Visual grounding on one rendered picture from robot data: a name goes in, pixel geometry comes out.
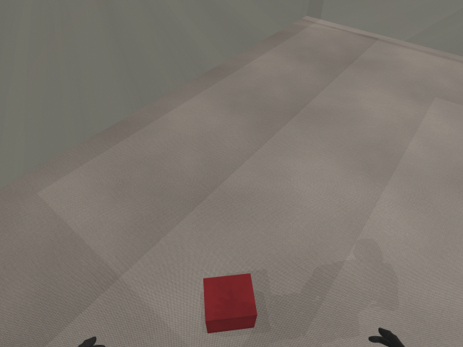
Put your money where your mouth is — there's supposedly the carton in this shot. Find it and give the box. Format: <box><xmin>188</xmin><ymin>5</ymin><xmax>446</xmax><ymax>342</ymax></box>
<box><xmin>203</xmin><ymin>273</ymin><xmax>258</xmax><ymax>333</ymax></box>

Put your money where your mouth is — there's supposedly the right robot hand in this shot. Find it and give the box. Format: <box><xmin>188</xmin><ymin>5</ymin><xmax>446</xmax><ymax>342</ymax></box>
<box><xmin>368</xmin><ymin>327</ymin><xmax>405</xmax><ymax>347</ymax></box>

